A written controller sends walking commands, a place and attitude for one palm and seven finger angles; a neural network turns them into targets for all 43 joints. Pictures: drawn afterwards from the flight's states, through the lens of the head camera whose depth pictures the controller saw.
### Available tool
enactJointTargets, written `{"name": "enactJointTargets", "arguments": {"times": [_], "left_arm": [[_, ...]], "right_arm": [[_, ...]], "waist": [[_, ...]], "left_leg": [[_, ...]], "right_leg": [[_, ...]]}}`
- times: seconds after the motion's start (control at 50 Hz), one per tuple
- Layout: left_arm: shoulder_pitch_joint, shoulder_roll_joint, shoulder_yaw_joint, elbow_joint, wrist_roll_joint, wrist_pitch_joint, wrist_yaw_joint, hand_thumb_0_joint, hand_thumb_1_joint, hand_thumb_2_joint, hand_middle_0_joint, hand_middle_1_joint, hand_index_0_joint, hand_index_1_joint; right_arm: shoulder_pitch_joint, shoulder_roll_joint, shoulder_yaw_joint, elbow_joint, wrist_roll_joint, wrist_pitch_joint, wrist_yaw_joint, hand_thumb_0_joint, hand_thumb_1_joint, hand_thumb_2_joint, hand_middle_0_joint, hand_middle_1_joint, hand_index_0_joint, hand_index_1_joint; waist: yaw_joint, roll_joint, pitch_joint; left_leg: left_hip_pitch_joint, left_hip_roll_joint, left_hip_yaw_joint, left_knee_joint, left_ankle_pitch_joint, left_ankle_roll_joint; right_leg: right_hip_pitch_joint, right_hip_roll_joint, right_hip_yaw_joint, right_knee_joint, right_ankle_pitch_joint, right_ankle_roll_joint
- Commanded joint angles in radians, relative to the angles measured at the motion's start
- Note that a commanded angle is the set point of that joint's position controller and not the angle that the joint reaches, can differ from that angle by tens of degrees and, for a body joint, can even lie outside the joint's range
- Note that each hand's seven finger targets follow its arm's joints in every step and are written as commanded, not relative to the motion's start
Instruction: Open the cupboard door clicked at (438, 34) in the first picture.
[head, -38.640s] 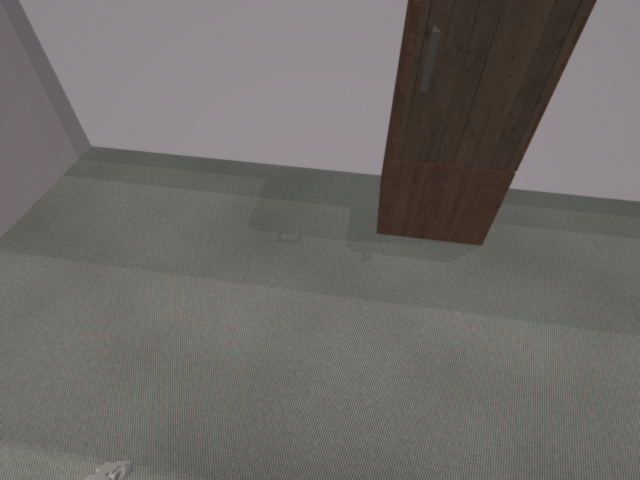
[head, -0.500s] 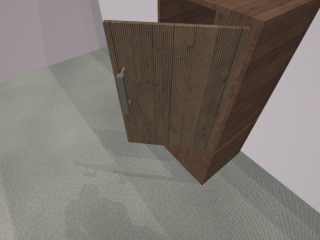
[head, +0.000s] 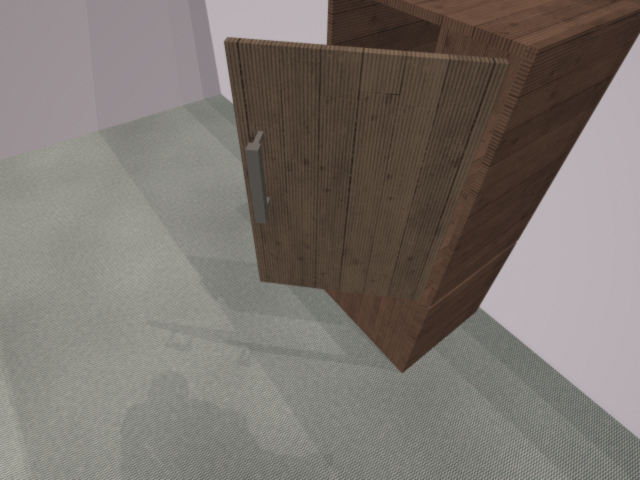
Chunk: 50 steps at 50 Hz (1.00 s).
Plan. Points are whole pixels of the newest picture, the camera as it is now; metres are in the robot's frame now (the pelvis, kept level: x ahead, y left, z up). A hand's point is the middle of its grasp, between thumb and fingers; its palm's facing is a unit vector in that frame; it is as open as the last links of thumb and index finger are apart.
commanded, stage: come to a stop and stand still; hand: left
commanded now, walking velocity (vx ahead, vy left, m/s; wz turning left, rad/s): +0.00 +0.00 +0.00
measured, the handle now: (260, 179) +0.61 +0.15 +0.03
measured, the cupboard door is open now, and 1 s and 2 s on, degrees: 45 45 45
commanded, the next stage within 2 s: look again from close up in 0.62 s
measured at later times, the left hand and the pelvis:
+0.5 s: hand out of the picture -0.03 +0.19 -0.17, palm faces +0.02 -0.98 -0.21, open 7.4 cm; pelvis -0.02 +0.00 +0.01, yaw +0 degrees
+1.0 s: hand out of the picture -0.01 +0.18 -0.17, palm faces +0.01 -0.98 -0.21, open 7.4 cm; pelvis -0.01 +0.00 +0.01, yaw +0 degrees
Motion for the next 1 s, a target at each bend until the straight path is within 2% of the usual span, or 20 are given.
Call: {"name": "enactJointTargets", "arguments": {"times": [0.0,0.02,0.04,0.08,0.12,0.18,0.34,0.38,0.42,0.48,0.52,0.68,0.82,0.98], "left_arm": [[0.051,0.126,0.019,-0.054,0.003,-0.007,0.001,0.0,0.9,0.9,-0.2,-0.3,-0.2,-0.3],[0.048,0.13,0.019,-0.057,0.004,-0.005,-0.001,0.0,0.9,0.9,-0.2,-0.3,-0.2,-0.3],[0.052,0.132,0.022,-0.06,0.005,-0.006,-0.003,0.0,0.9,0.9,-0.2,-0.3,-0.2,-0.3],[0.063,0.133,0.023,-0.062,0.005,-0.004,-0.005,0.0,0.9,0.9,-0.2,-0.3,-0.2,-0.3],[0.07,0.134,0.025,-0.06,0.005,-0.005,-0.007,0.0,0.9,0.9,-0.2,-0.3,-0.2,-0.3],[0.076,0.143,0.028,-0.058,0.005,-0.011,-0.01,0.0,0.9,0.9,-0.2,-0.3,-0.2,-0.3],[0.087,0.155,0.027,-0.024,0.003,-0.02,-0.015,0.0,0.9,0.9,-0.2,-0.3,-0.2,-0.3],[0.083,0.159,0.026,-0.013,0.002,-0.021,-0.015,0.0,0.9,0.9,-0.2,-0.3,-0.2,-0.3],[0.085,0.158,0.025,-0.002,0.001,-0.02,-0.015,0.0,0.9,0.9,-0.2,-0.3,-0.2,-0.3],[0.085,0.162,0.022,0.013,0.001,-0.022,-0.016,0.0,0.9,0.9,-0.2,-0.3,-0.2,-0.3],[0.081,0.159,0.02,0.019,0.001,-0.02,-0.017,0.0,0.9,0.9,-0.2,-0.3,-0.2,-0.3],[0.076,0.158,0.018,0.031,0.002,-0.02,-0.016,0.0,0.9,0.9,-0.2,-0.3,-0.2,-0.3],[0.07,0.15,0.017,0.037,0.0,-0.023,-0.016,0.0,0.9,0.9,-0.2,-0.3,-0.2,-0.3],[0.07,0.144,0.017,0.042,-0.001,-0.023,-0.014,0.0,0.9,0.9,-0.2,-0.3,-0.2,-0.3]], "right_arm": [[0.007,-0.13,-0.026,-0.06,-0.006,-0.014,0.001,0.0,-0.9,-0.9,0.2,0.3,0.2,0.3],[0.01,-0.135,-0.029,-0.059,-0.007,-0.012,0.002,0.0,-0.9,-0.9,0.2,0.3,0.2,0.3],[0.018,-0.133,-0.029,-0.057,-0.008,-0.015,0.002,0.0,-0.9,-0.9,0.2,0.3,0.2,0.3],[0.021,-0.133,-0.032,-0.056,-0.009,-0.014,0.004,0.0,-0.9,-0.9,0.2,0.3,0.2,0.3],[0.026,-0.144,-0.034,-0.053,-0.01,-0.018,0.004,0.0,-0.9,-0.9,0.2,0.3,0.2,0.3],[0.028,-0.154,-0.035,-0.046,-0.008,-0.024,0.004,0.0,-0.9,-0.9,0.2,0.3,0.2,0.3],[0.044,-0.157,-0.031,-0.004,-0.001,-0.035,0.001,0.0,-0.9,-0.9,0.2,0.3,0.2,0.3],[0.043,-0.167,-0.03,0.007,-0.001,-0.038,0.0,0.0,-0.9,-0.9,0.2,0.3,0.2,0.3],[0.038,-0.167,-0.03,0.018,0.0,-0.037,0.0,0.0,-0.9,-0.9,0.2,0.3,0.2,0.3],[0.033,-0.167,-0.025,0.031,0.001,-0.037,0.0,0.0,-0.9,-0.9,0.2,0.3,0.2,0.3],[0.035,-0.172,-0.026,0.038,0.0,-0.035,-0.001,0.0,-0.9,-0.9,0.2,0.3,0.2,0.3],[0.023,-0.171,-0.023,0.054,0.0,-0.033,0.0,0.0,-0.9,-0.9,0.2,0.3,0.2,0.3],[0.02,-0.165,-0.02,0.066,0.0,-0.036,0.0,0.0,-0.9,-0.9,0.2,0.3,0.2,0.3],[0.015,-0.156,-0.016,0.077,0.001,-0.036,-0.002,0.0,-0.9,-0.9,0.2,0.3,0.2,0.3]], "waist": [[-0.007,-0.013,0.097],[-0.009,-0.005,0.104],[-0.006,0.012,0.092],[-0.003,-0.002,0.078],[-0.001,0.001,0.052],[0.001,-0.001,0.026],[0.002,-0.011,0.012],[-0.001,0.005,0.006],[0.0,0.008,0.027],[0.002,-0.003,0.03],[-0.003,0.007,0.045],[0.0,-0.003,0.051],[-0.001,-0.008,0.014],[0.003,-0.019,0.022]], "left_leg": [[0.008,0.076,-0.136,-0.178,-0.034,0.019],[0.0,0.075,-0.142,-0.198,-0.098,0.018],[-0.005,0.077,-0.146,-0.206,-0.097,0.021],[-0.016,0.079,-0.16,-0.232,-0.157,0.021],[-0.006,0.085,-0.171,-0.245,-0.165,0.023],[0.008,0.085,-0.169,-0.243,-0.13,0.026],[0.052,0.09,-0.152,-0.229,-0.017,0.025],[0.066,0.092,-0.15,-0.228,0.007,0.022],[0.058,0.095,-0.152,-0.241,-0.015,0.021],[0.069,0.091,-0.14,-0.231,0.025,0.018],[0.07,0.094,-0.145,-0.247,-0.009,0.015],[0.07,0.095,-0.145,-0.262,-0.007,0.011],[0.108,0.096,-0.137,-0.248,0.071,0.009],[0.119,0.097,-0.122,-0.237,0.127,0.009]], "right_leg": [[-0.165,-0.059,0.074,-0.14,0.008,-0.054],[-0.179,-0.055,0.077,-0.146,-0.034,-0.056],[-0.161,-0.055,0.066,-0.14,-0.011,-0.055],[-0.158,-0.053,0.063,-0.138,-0.038,-0.053],[-0.153,-0.053,0.059,-0.134,-0.028,-0.053],[-0.137,-0.061,0.064,-0.142,0.002,-0.056],[-0.123,-0.079,0.071,-0.174,0.071,-0.055],[-0.122,-0.08,0.072,-0.173,0.084,-0.053],[-0.125,-0.082,0.072,-0.184,0.075,-0.052],[-0.122,-0.089,0.078,-0.196,0.092,-0.052],[-0.137,-0.085,0.078,-0.201,0.07,-0.051],[-0.128,-0.087,0.078,-0.211,0.077,-0.047],[-0.111,-0.089,0.076,-0.209,0.124,-0.044],[-0.101,-0.092,0.074,-0.214,0.157,-0.042]]}}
